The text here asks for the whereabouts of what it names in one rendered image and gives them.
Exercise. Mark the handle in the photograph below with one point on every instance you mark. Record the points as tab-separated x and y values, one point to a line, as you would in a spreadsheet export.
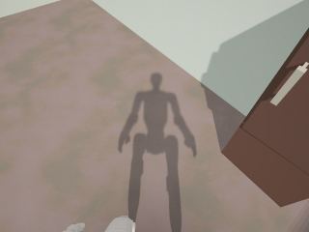
298	73

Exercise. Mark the left robot hand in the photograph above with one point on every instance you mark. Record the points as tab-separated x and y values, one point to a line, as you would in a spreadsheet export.
78	227

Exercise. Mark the cupboard door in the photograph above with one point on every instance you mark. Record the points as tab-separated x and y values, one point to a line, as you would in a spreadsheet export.
285	127

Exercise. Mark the robot left thigh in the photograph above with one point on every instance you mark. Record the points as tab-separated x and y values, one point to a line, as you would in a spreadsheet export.
121	224

